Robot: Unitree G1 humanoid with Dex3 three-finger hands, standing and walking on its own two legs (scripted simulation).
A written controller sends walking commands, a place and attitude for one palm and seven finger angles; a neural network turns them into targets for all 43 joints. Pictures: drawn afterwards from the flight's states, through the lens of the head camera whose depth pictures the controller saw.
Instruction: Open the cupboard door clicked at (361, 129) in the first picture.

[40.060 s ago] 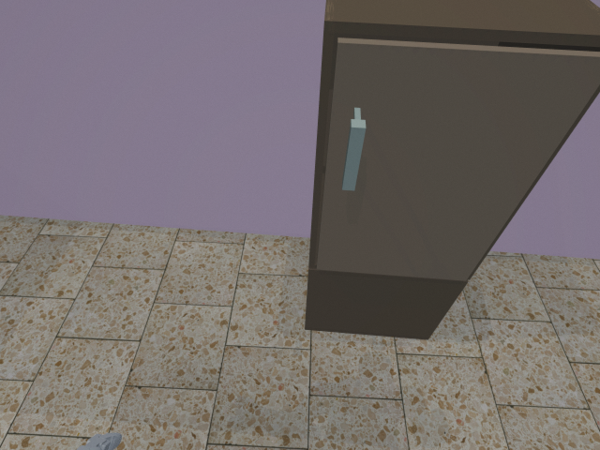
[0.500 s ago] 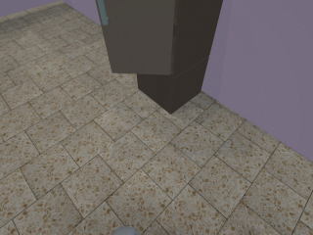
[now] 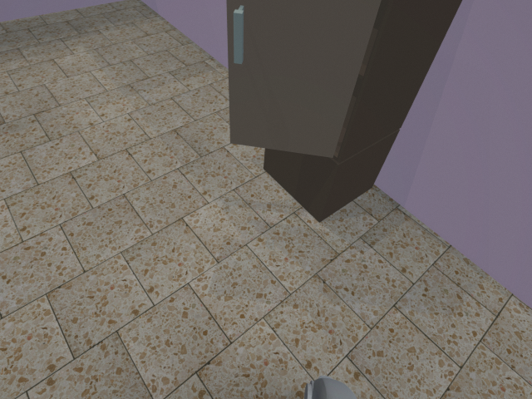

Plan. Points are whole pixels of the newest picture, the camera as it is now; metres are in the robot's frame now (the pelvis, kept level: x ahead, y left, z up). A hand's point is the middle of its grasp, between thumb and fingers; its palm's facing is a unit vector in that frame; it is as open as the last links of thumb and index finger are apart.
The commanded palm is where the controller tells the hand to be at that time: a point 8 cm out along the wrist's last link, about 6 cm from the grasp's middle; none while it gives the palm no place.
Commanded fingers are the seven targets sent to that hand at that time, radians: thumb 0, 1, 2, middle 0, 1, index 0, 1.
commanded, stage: take the last steps up to it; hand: left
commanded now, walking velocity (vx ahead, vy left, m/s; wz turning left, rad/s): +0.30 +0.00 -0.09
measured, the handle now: (240, 34) +0.99 +0.16 +0.07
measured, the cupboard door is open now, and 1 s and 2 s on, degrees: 44 44 44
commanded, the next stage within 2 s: come to a stop and stand still in 0.82 s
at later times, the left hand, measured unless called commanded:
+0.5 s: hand (188, 332) +0.26 +0.16 -0.17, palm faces +0.03 -0.97 -0.22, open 7.1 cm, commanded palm none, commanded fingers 0.00 0.90 0.90 -0.20 -0.30 -0.20 -0.30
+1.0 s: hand (187, 254) +0.42 +0.20 -0.18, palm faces -0.02 -0.98 -0.20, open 7.3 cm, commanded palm none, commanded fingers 0.00 0.90 0.90 -0.20 -0.30 -0.20 -0.30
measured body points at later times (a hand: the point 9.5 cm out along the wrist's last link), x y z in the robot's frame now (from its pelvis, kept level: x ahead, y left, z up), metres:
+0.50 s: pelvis +0.20 -0.03 +0.00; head +0.23 -0.02 +0.44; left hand +0.25 +0.21 -0.16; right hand +0.17 -0.23 -0.16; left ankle +0.21 +0.12 -0.68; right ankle +0.18 -0.10 -0.74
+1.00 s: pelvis +0.38 +0.02 +0.00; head +0.41 +0.02 +0.44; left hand +0.42 +0.25 -0.16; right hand +0.42 -0.21 -0.16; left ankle +0.40 +0.12 -0.74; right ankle +0.41 -0.10 -0.71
